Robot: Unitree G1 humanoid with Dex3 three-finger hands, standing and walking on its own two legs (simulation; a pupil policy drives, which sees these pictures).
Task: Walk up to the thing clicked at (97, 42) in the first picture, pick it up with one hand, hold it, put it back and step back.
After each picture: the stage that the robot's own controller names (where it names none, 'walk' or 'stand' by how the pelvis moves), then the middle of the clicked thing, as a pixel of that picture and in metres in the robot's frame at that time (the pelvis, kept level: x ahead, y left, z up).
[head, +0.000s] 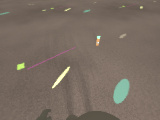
stand; (97, 40) +1.83 -0.13 -0.66
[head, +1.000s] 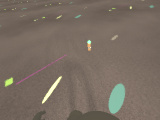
walk; (89, 45) +1.67 +0.20 -0.64
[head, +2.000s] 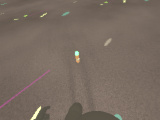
walk; (77, 57) +1.10 +0.34 -0.65
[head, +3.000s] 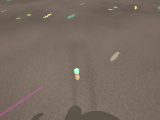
walk; (77, 74) +0.71 +0.26 -0.64
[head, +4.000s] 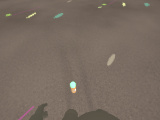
walk; (73, 87) +0.47 +0.20 -0.63
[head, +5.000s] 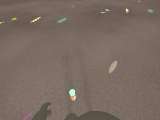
stand; (72, 95) +0.39 +0.21 -0.64
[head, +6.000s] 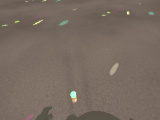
stand; (73, 97) +0.39 +0.20 -0.66
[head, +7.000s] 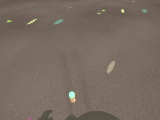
stand; (72, 97) +0.37 +0.21 -0.66
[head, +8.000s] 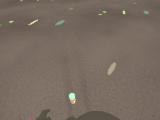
stand; (72, 98) +0.37 +0.20 -0.66
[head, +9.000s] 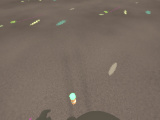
stand; (73, 99) +0.36 +0.20 -0.66
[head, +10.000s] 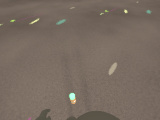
stand; (72, 98) +0.36 +0.20 -0.66
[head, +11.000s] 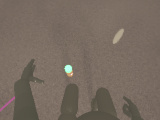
go down; (69, 71) +0.43 +0.20 -0.43
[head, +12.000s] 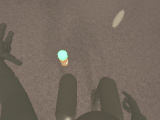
go down; (63, 59) +0.46 +0.23 -0.28
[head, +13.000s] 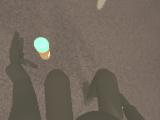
close in; (44, 50) +0.44 +0.27 -0.18
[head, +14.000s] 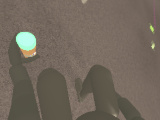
close; (28, 48) +0.44 +0.29 -0.16
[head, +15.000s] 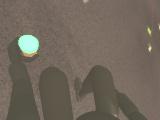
lift; (29, 49) +0.42 +0.29 -0.16
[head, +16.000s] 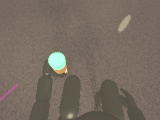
lift; (60, 67) +0.33 +0.22 -0.01
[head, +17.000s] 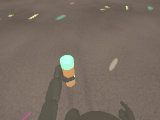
hold; (69, 72) +0.32 +0.16 +0.06
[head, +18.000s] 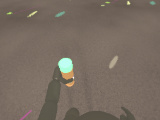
hold; (67, 74) +0.32 +0.16 +0.04
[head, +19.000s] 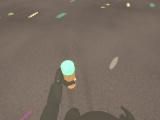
crouch; (69, 76) +0.31 +0.15 +0.03
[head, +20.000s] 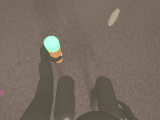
crouch; (55, 52) +0.45 +0.22 -0.05
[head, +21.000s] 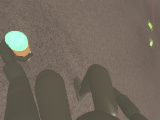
lower; (21, 49) +0.43 +0.30 -0.16
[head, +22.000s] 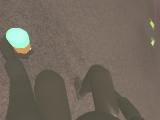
lower; (22, 46) +0.44 +0.30 -0.16
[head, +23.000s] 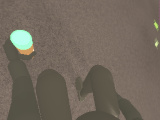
lower; (26, 48) +0.43 +0.29 -0.16
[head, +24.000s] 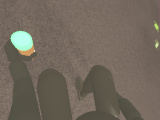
lower; (26, 49) +0.42 +0.30 -0.16
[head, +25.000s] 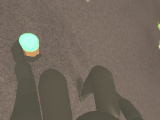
loosen; (31, 50) +0.42 +0.28 -0.16
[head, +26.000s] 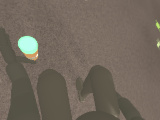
withdraw; (30, 51) +0.42 +0.28 -0.17
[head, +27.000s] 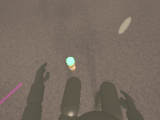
walk; (71, 64) +0.45 +0.20 -0.35
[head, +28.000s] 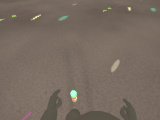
stand; (74, 96) +0.37 +0.17 -0.59
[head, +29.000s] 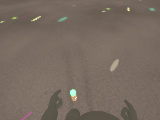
stand; (73, 95) +0.39 +0.18 -0.60
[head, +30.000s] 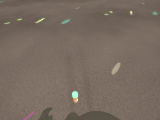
stand; (75, 97) +0.38 +0.17 -0.64
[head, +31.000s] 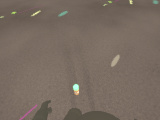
walk; (76, 89) +0.42 +0.16 -0.64
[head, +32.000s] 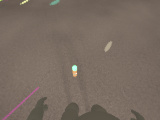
walk; (74, 71) +0.64 +0.19 -0.64
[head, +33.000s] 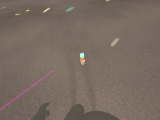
walk; (82, 59) +0.98 +0.22 -0.63
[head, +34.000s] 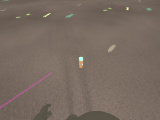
stand; (81, 62) +1.02 +0.19 -0.65
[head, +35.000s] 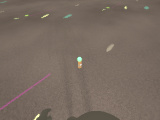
stand; (79, 62) +1.02 +0.22 -0.66
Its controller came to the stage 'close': yes
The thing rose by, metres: 0.69
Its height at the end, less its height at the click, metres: +0.00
